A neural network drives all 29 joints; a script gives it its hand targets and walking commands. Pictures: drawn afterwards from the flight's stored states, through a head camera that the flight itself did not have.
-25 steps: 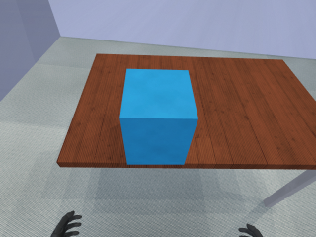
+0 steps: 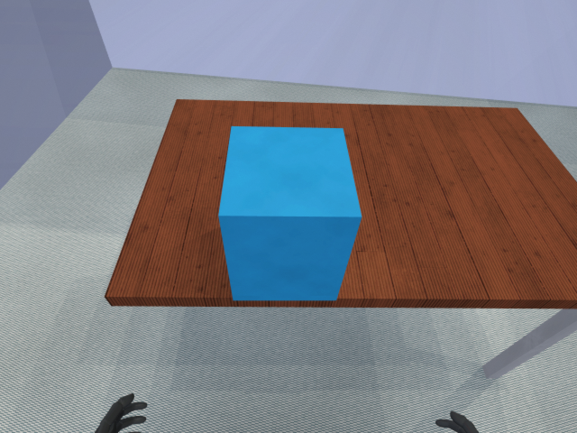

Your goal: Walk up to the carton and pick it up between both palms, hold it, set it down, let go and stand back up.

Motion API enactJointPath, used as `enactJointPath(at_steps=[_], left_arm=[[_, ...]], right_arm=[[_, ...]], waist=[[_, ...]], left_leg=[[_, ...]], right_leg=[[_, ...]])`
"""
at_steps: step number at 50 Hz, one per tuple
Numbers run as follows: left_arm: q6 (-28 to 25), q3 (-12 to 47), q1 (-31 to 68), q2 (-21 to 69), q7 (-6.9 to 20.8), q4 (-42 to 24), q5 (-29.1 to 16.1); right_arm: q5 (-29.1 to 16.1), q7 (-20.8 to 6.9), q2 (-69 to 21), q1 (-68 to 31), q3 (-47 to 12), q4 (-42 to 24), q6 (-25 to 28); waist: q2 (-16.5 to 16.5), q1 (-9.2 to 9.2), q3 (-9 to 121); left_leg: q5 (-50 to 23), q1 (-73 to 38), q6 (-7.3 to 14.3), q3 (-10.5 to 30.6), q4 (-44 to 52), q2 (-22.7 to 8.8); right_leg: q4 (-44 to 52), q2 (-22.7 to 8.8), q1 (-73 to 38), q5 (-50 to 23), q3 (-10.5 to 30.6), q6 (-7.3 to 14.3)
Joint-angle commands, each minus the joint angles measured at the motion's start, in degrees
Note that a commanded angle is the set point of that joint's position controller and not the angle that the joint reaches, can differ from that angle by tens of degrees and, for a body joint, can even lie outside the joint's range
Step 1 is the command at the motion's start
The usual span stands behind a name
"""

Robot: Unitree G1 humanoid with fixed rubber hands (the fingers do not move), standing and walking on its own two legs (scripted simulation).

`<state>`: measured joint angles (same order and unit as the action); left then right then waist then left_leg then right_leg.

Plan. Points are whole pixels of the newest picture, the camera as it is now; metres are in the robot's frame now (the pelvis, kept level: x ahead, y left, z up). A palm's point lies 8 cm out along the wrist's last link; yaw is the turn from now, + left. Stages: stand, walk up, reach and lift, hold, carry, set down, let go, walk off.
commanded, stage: stand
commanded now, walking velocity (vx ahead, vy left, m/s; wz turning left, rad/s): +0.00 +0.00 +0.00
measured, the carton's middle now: (286, 217) +0.48 +0.02 -0.02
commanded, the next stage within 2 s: none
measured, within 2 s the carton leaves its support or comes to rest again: neither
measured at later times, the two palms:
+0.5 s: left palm out of the picture +0.10 +0.26 -0.11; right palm out of the picture +0.09 -0.26 -0.10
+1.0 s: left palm out of the picture +0.08 +0.27 -0.11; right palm out of the picture +0.07 -0.26 -0.11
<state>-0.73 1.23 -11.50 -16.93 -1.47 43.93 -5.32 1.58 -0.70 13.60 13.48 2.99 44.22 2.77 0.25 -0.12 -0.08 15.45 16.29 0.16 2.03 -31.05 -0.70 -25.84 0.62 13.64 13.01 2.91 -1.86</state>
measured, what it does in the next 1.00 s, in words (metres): stands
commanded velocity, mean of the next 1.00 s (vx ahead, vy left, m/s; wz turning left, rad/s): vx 0.00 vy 0.00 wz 0.00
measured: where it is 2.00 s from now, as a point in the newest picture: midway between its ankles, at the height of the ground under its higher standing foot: outside the picture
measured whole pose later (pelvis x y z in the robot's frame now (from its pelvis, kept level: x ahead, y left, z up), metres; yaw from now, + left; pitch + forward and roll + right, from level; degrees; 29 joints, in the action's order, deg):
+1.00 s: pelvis -0.02 +0.00 +0.00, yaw +0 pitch -1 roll -2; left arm -1.2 1.2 -11.5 -16.9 -1.3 50.6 -5.3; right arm 1.4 -0.7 13.6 13.5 3.1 49.5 2.8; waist 1.2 -0.1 0.0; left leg 14.1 16.3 0.2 2.0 -31.0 -0.7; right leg -25.8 0.6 13.6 11.7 2.9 -1.9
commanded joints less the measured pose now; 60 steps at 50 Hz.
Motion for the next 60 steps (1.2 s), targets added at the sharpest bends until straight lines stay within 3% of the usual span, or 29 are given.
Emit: enactJointPath(at_steps=[1, 6, 23, 24, 25, 32, 35, 41, 50, 60], left_arm=[[-2.1, -3.8, 1.9, -12.5, 0.6, -0.2, 7.6], [-2.2, -3.6, 1.4, -12.6, 0.7, 0.6, 7.5], [-2.1, -3.7, 1.7, -13.0, 0.7, 2.9, 7.2], [-2.2, -3.8, 1.7, -13.0, 0.7, 3.1, 7.4], [-2.3, -3.6, 1.6, -12.7, 0.7, 3.2, 7.3], [-2.1, -3.6, 1.7, -13.0, 0.6, 4.6, 7.2], [-2.2, -3.6, 2.3, -13.0, 0.7, 4.9, 7.1], [-2.1, -3.5, 2.1, -12.6, 0.9, 6.0, 7.2], [-2.1, -3.5, 2.5, -12.9, 0.9, 7.1, 7.0], [-2.1, -3.5, 2.2, -13.1, 1.0, 7.9, 6.9]], right_arm=[[-0.6, 0.7, 16.9, -1.7, 3.4, -0.6, 0.8], [-0.7, 0.8, 17.1, -0.7, 3.4, 0.0, 0.7], [-0.9, 0.6, 17.0, -1.3, 3.1, 1.9, 0.9], [-1.0, 0.8, 17.1, -0.8, 3.2, 2.4, 0.8], [-0.9, 0.8, 17.1, -0.8, 3.2, 2.5, 0.9], [-0.9, 0.6, 17.0, -1.6, 3.2, 3.1, 0.8], [-0.9, 0.7, 16.6, -1.6, 3.0, 3.6, 0.9], [-0.7, 0.6, 16.8, -2.3, 3.0, 3.9, 1.0], [-0.8, 0.7, 16.9, -2.5, 2.8, 5.0, 0.9], [-1.1, 0.6, 17.4, -2.5, 2.9, 5.9, 0.8]], waist=[[1.7, 0.62, 8.6], [3.0, 0.4, 7.6], [2.9, 0.73, 8.1], [1.6, 0.59, 8.1], [2.6, 0.65, 8.0], [3.3, 0.44, 7.1], [2.1, 0.71, 6.4], [3.5, 0.6, 4.8], [2.1, 0.84, 5.2], [2.8, 0.53, 4.6]], left_leg=[[-11.4, -7.4, 2.0, 5.1, 8.9, -6.0], [-12.2, -7.1, 2.0, 5.5, 9.2, -6.4], [-12.3, -7.9, 2.3, 5.0, 9.7, -6.4], [-12.1, -7.9, 2.4, 5.6, 9.9, -6.5], [-12.6, -8.2, 2.4, 5.2, 9.7, -6.5], [-8.4, -6.8, 2.4, 5.5, 10.8, -6.6], [-7.9, -6.1, 2.4, 5.9, 11.5, -6.7], [-2.5, -4.6, 2.3, 6.7, 13.5, -6.9], [-4.9, -5.7, 2.4, 6.8, 13.3, -7.2], [0.4, -4.7, 2.3, 7.1, 14.3, -6.9]], right_leg=[[-0.7, -4.6, -4.4, -8.4, 3.0, 3.9], [-0.6, -4.6, -4.0, -9.4, 3.0, 4.0], [0.4, -4.9, -4.2, -9.2, 3.0, 4.0], [0.3, -5.0, -4.5, -8.9, 3.3, 4.1], [0.3, -5.0, -4.1, -9.2, 3.2, 4.0], [0.9, -5.0, -4.4, -7.5, 3.3, 3.9], [1.2, -5.1, -4.6, -7.1, 3.4, 4.1], [1.4, -4.6, -3.7, -4.4, 3.1, 4.0], [2.0, -5.0, -4.0, -6.0, 3.3, 3.9], [2.4, -4.9, -3.5, -3.6, 3.9, 4.0]])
